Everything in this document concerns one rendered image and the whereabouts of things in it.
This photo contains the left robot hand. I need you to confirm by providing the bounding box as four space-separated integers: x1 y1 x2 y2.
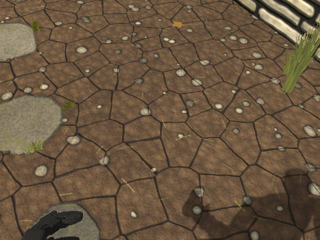
21 210 83 240

